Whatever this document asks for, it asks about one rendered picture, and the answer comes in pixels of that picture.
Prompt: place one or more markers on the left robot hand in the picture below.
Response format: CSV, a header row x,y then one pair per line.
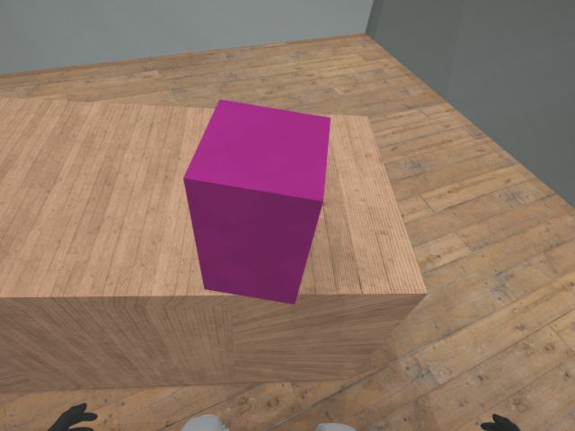
x,y
73,416

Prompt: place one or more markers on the pedestal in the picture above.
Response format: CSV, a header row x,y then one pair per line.
x,y
100,282

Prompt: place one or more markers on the carton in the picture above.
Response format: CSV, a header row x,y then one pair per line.
x,y
255,189

